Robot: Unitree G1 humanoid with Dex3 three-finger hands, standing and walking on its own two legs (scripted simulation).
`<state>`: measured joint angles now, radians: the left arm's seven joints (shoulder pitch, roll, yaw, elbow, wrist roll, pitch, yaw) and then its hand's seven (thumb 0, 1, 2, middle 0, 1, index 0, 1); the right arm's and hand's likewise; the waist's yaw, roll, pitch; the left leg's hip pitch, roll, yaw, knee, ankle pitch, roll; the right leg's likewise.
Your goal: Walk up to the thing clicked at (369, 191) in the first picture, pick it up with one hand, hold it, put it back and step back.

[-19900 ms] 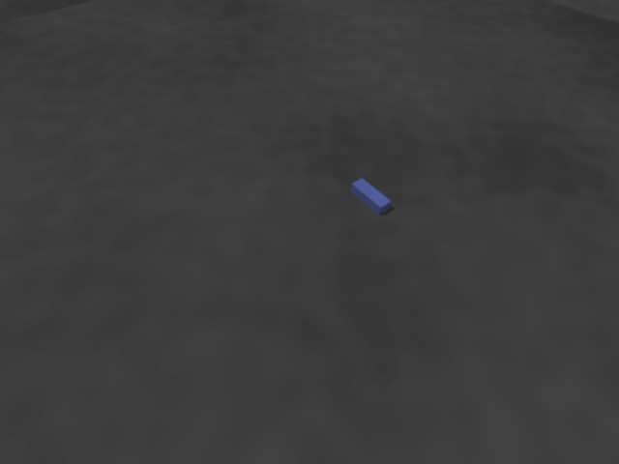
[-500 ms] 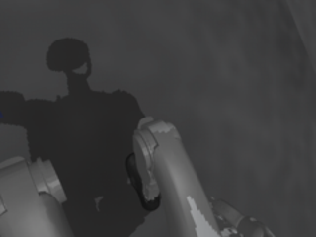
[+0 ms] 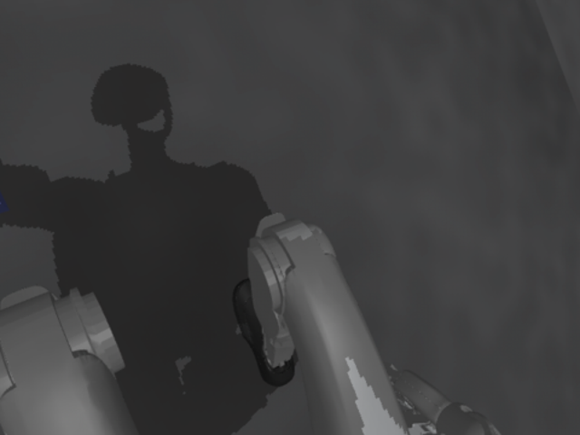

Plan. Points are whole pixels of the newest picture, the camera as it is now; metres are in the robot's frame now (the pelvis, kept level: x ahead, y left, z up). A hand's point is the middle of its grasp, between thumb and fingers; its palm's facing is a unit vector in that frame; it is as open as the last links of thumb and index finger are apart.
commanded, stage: settle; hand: left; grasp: from above
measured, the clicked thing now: out of the picture +0.43 +0.33 -0.28
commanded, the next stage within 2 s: lift in 0.66 s
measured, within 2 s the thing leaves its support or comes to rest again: leaves its support in 0.08 s
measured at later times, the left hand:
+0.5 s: hand out of the picture +0.41 +0.34 -0.16, palm faces -0.44 -0.12 -0.89, open 9.5 cm
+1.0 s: hand out of the picture +0.40 +0.34 -0.11, palm faces -0.44 -0.12 -0.89, open 9.5 cm
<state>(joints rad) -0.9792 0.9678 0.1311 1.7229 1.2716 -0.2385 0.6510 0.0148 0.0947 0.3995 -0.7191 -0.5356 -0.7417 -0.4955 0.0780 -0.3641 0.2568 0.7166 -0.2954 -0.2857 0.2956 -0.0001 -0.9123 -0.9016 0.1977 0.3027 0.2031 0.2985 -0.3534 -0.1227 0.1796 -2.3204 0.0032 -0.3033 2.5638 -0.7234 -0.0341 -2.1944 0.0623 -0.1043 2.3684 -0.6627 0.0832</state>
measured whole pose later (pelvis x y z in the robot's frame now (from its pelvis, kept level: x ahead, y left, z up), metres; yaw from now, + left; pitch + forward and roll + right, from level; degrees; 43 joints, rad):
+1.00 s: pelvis +0.00 -0.01 +0.05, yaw +7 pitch +34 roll -9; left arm -0.84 0.70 0.08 1.27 1.19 -0.17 0.29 0.01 0.06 0.42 -0.77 -0.50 -0.79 -0.46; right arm 0.19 -0.30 0.03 0.72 -0.11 -0.06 0.17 0.00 -0.92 -0.90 0.20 0.30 0.20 0.30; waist -0.22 0.03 -0.08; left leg -2.28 0.00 -0.17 2.35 -0.66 -0.03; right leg -2.19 0.00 -0.01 2.25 -0.66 0.06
